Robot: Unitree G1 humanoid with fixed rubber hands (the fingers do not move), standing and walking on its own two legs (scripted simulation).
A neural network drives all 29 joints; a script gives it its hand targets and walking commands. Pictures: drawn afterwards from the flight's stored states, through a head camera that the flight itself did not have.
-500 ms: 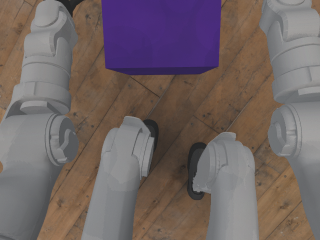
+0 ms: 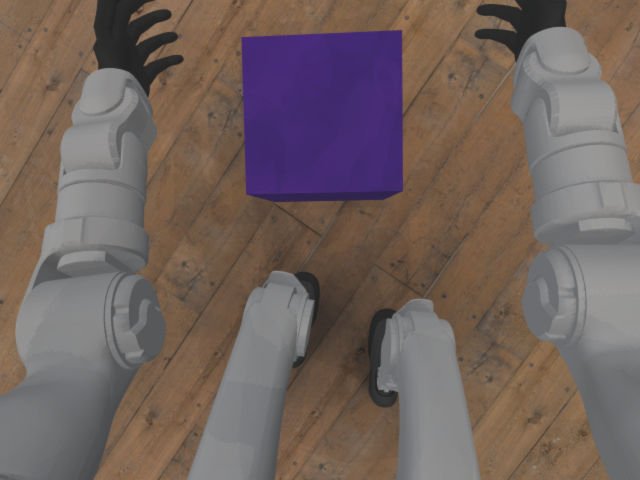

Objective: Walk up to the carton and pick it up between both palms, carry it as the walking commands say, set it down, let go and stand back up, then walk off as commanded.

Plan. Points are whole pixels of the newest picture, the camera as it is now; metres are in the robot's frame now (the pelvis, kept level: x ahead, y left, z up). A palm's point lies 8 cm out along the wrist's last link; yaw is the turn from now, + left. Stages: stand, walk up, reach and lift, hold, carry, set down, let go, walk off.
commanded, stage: set down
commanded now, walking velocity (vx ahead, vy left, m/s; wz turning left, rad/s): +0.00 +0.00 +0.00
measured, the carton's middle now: (325, 133) +0.52 +0.09 -0.41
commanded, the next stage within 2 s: let go in 0.48 s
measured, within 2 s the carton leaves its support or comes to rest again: neither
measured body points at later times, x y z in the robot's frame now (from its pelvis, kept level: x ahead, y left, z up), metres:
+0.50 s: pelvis +0.02 +0.01 +0.13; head +0.32 +0.03 +0.47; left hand +0.50 +0.28 +0.03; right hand +0.59 -0.12 +0.04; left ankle +0.11 +0.10 -0.50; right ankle +0.06 -0.10 -0.50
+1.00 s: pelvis +0.07 +0.02 +0.20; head +0.27 +0.02 +0.61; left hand +0.37 +0.28 +0.11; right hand +0.44 -0.16 +0.09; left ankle +0.11 +0.10 -0.50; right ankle +0.06 -0.10 -0.50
